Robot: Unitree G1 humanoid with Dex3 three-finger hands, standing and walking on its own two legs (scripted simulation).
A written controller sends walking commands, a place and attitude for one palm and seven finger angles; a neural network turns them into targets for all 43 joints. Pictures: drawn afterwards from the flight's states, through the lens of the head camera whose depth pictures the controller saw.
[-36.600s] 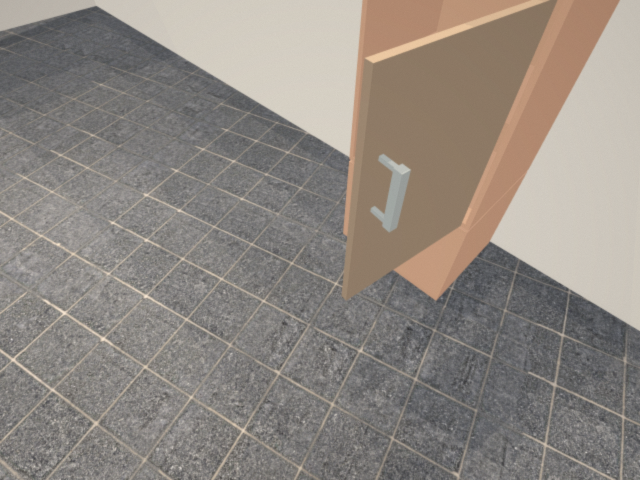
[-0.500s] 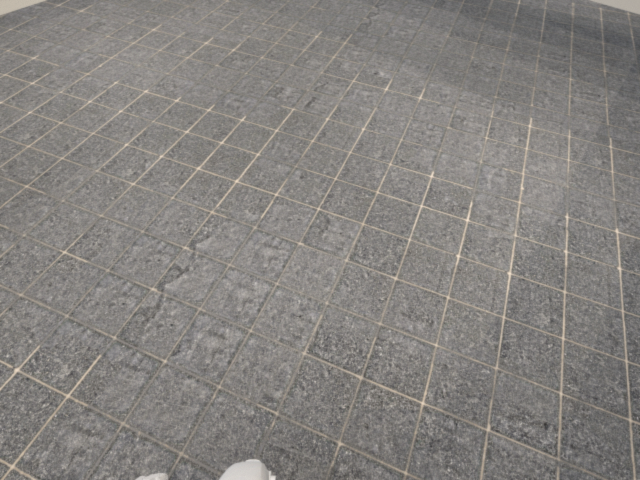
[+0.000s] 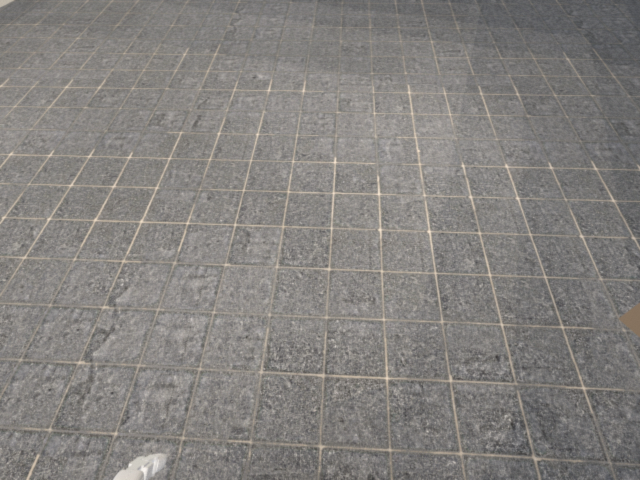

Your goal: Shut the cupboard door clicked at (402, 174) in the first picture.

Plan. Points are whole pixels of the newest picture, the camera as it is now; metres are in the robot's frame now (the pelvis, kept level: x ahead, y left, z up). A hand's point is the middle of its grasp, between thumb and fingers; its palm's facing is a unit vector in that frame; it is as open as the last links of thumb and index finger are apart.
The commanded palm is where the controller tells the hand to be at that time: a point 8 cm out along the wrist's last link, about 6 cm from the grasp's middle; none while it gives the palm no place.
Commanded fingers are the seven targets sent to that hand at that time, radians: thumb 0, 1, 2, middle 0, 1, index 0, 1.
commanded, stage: turn to face it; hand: left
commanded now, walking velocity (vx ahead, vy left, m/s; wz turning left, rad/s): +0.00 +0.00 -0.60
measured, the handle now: out of the picture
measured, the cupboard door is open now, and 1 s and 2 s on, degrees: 49 49 49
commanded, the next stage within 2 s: take the last steps up to it in 1.52 s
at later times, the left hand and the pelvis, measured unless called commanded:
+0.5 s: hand (177, 472) +0.15 +0.22 -0.16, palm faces -0.23 -0.96 -0.18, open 7.3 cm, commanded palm none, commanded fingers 0.00 0.90 0.90 -0.20 -0.30 -0.20 -0.30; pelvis +0.02 +0.04 +0.02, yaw -17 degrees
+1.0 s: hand (251, 426) +0.21 +0.12 -0.14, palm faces -0.53 -0.81 -0.25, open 7.3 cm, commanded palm none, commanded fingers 0.00 0.90 0.90 -0.20 -0.30 -0.20 -0.30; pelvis +0.03 +0.00 +0.01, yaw -33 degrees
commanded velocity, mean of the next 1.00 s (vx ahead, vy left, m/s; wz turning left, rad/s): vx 0.00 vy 0.00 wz -0.60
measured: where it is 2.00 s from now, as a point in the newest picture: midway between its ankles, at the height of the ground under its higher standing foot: outside the picture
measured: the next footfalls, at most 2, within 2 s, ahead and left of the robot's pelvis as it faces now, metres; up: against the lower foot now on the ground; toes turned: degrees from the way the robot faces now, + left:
left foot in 0.36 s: +0.09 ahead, +0.13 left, +0.00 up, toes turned -9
right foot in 0.76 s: -0.01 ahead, -0.11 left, +0.00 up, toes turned -31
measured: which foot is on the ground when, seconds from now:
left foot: up 0.00-0.34, down 0.36-0.76, up 0.78-1.00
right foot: down 0.00-0.36, up 0.38-0.74, down 0.76-1.00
